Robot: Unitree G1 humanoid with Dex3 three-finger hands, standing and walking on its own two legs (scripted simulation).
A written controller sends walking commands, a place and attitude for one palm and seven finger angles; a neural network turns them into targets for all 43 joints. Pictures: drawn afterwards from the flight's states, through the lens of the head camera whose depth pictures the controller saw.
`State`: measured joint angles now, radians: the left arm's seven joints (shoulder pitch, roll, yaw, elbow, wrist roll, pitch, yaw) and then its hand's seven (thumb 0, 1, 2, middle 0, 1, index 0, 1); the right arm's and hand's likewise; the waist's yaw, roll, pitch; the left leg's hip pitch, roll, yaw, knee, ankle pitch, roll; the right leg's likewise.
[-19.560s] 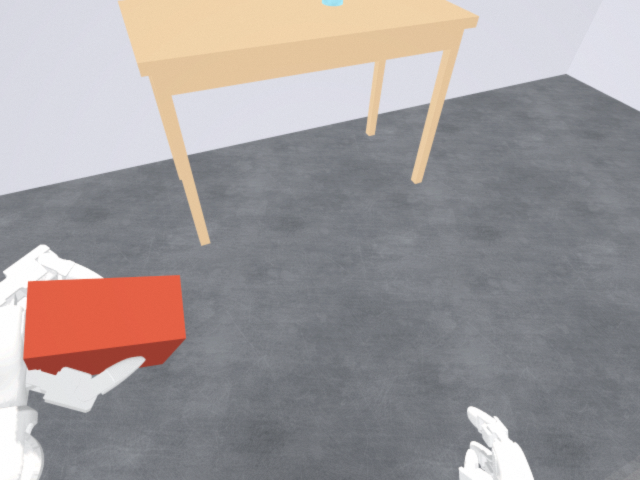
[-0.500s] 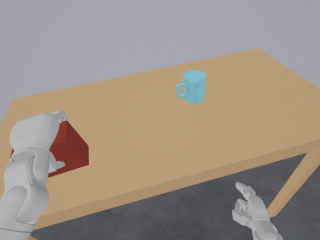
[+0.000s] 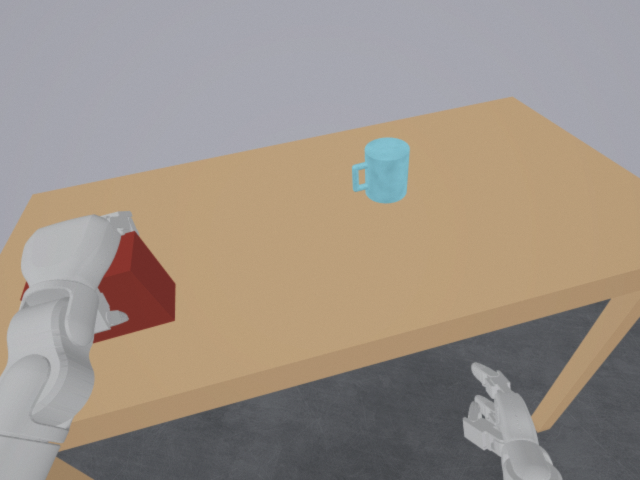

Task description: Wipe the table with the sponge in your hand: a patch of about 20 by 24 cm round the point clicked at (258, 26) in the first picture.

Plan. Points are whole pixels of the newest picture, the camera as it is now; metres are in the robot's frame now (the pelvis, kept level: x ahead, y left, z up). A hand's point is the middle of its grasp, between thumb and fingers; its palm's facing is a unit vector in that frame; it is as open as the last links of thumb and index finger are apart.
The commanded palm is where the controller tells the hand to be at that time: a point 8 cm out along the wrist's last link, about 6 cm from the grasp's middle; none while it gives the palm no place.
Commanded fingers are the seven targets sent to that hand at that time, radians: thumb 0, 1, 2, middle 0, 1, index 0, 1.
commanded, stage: move the sponge above the wiping area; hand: left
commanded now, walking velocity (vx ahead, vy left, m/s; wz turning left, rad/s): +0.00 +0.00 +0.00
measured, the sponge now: (116, 298) +0.26 +0.31 +0.12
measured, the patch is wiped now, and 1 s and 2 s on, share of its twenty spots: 0.00 0.00 0.00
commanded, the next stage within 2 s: lower the sponge onto the table in 1.86 s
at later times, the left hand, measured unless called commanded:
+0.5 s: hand (96, 268) +0.27 +0.32 +0.16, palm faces +0.12 -0.02 -0.99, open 9.8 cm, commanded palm +0.22 +0.31 +0.22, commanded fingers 0.00 0.10 1.30 -1.20 -1.60 -1.20 -1.60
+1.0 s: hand (103, 274) +0.27 +0.32 +0.15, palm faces +0.09 -0.05 -0.99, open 9.8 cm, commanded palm +0.22 +0.30 +0.22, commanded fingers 0.00 0.10 1.30 -1.20 -1.60 -1.20 -1.60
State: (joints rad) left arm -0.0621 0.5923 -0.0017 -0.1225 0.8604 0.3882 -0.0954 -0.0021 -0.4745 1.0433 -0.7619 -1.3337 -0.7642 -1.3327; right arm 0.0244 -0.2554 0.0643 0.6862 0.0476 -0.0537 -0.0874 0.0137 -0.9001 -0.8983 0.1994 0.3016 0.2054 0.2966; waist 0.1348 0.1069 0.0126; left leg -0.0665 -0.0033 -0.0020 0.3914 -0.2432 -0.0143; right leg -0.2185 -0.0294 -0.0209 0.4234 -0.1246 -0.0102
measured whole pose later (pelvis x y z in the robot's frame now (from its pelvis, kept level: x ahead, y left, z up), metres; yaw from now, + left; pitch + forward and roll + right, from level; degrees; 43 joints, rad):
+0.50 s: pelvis +0.01 +0.00 +0.00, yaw +0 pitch -4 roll +1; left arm -0.07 0.61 0.04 -0.08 0.85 0.37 -0.10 0.00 -0.47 1.04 -0.76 -1.33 -0.76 -1.33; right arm 0.05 -0.27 0.05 0.69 0.05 -0.06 -0.09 0.01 -0.90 -0.90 0.20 0.30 0.20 0.30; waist 0.13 0.11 0.01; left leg -0.08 0.00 0.00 0.40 -0.26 -0.01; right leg -0.23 -0.03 -0.02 0.43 -0.13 0.00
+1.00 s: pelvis +0.01 +0.01 +0.00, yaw +0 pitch -4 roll +1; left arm -0.06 0.58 -0.01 -0.15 0.86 0.45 -0.13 0.00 -0.47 1.04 -0.76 -1.33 -0.76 -1.33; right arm 0.02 -0.27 0.06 0.68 0.06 -0.04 -0.08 0.01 -0.90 -0.90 0.20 0.30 0.20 0.30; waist 0.13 0.11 0.01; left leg -0.07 -0.01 -0.01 0.38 -0.25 0.00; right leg -0.21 -0.04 -0.02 0.40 -0.13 0.00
